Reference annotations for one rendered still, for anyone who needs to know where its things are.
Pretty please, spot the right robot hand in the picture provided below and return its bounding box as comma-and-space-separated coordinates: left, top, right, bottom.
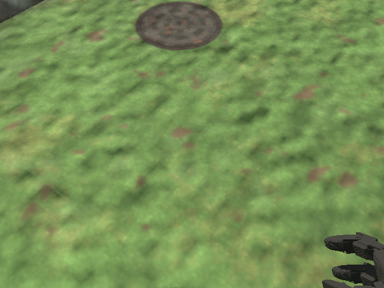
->
322, 232, 384, 288

